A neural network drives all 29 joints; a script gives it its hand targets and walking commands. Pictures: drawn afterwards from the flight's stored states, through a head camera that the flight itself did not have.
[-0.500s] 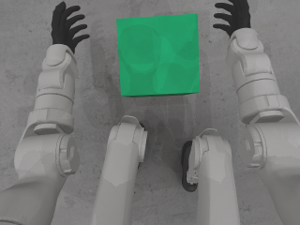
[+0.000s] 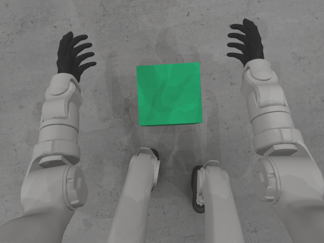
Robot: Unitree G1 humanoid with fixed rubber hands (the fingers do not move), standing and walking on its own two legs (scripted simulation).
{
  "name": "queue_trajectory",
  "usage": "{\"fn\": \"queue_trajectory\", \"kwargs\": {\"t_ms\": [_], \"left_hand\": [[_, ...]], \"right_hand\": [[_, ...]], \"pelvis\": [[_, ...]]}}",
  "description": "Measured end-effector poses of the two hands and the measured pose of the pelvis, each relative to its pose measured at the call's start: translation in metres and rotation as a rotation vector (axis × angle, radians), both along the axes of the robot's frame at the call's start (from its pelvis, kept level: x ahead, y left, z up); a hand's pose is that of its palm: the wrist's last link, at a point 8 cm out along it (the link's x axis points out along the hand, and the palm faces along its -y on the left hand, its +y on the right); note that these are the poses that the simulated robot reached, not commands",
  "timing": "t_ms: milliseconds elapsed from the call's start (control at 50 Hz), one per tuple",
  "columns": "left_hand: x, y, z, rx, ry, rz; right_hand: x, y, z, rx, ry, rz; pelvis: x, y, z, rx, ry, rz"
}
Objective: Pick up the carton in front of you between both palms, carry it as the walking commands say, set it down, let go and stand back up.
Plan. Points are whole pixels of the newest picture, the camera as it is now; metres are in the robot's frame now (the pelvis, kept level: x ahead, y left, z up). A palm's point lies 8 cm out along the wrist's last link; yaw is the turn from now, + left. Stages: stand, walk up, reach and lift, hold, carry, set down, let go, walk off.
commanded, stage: set down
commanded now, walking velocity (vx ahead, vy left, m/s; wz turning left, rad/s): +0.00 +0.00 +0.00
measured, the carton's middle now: (169, 99) +0.46 +0.07 -0.45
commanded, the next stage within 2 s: let go in 0.14 s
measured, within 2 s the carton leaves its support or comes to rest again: neither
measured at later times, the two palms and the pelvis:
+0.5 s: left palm (26, 95) +0.37 +0.28 +0.02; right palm (299, 99) +0.42 -0.14 +0.02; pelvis +0.05 +0.02 +0.13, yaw +0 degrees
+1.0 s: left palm out of the picture +0.25 +0.23 +0.14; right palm out of the picture +0.29 -0.23 +0.13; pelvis +0.10 -0.01 +0.20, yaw +2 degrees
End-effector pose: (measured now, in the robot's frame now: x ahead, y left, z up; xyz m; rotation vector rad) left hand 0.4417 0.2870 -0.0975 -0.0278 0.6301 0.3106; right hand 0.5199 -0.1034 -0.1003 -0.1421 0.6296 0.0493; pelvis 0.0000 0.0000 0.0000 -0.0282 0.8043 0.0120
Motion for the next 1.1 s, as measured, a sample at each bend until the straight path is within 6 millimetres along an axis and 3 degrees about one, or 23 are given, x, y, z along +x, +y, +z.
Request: {"fn": "queue_trajectory", "kwargs": {"t_ms": [200,280,480,620,880,980,1100], "left_hand": [[-0.003,-0.001,0.055,0.007,0.010,-0.018],[-0.010,-0.003,0.070,0.025,0.035,-0.062],[-0.068,-0.005,0.116,0.077,0.153,-0.204],[-0.104,-0.004,0.157,0.083,0.169,-0.227],[-0.176,-0.040,0.219,0.073,0.180,-0.209],[-0.192,-0.053,0.231,0.075,0.184,-0.218],[-0.191,-0.065,0.235,0.077,0.179,-0.238]], "right_hand": [[-0.005,-0.004,0.056,-0.006,0.010,-0.002],[-0.016,-0.009,0.071,-0.036,0.021,-0.016],[-0.096,-0.034,0.113,-0.094,0.098,-0.081],[-0.129,-0.050,0.150,-0.086,0.102,-0.069],[-0.198,-0.098,0.208,-0.082,0.120,-0.057],[-0.223,-0.120,0.225,-0.085,0.126,-0.060],[-0.242,-0.140,0.237,-0.088,0.139,-0.068]], "pelvis": [[0.011,0.004,0.055,-0.002,-0.023,0.002],[0.017,0.006,0.074,-0.005,-0.039,0.002],[0.043,0.016,0.127,-0.003,-0.186,0.003],[0.063,0.020,0.154,0.007,-0.311,0.008],[0.096,0.006,0.195,0.037,-0.579,0.018],[0.102,-0.006,0.204,0.050,-0.685,0.021],[0.104,-0.018,0.206,0.062,-0.787,0.024]]}}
